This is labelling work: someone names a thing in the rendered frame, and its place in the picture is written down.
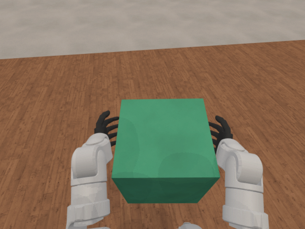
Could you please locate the robot right forearm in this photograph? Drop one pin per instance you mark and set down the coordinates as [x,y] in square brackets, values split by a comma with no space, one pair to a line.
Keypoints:
[244,201]

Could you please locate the robot left forearm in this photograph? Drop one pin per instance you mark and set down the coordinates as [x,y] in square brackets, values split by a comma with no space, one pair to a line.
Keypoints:
[89,203]

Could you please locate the carton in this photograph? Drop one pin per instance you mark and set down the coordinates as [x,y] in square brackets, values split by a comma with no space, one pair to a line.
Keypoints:
[164,151]

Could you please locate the left robot hand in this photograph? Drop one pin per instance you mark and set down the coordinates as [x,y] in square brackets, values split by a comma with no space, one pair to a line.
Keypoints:
[102,123]

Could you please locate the right robot hand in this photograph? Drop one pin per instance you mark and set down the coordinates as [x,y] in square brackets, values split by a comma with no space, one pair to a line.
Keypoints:
[224,131]

